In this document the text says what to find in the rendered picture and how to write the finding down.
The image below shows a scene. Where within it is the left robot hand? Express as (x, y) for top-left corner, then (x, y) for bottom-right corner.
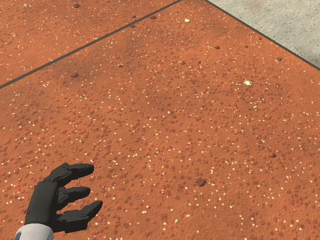
(24, 162), (103, 234)

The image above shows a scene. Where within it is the left robot forearm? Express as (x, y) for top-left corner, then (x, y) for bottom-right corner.
(14, 223), (54, 240)

